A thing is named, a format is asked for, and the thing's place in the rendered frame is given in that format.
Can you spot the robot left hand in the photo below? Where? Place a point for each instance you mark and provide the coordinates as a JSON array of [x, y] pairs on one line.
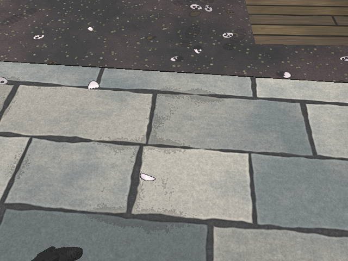
[[59, 254]]

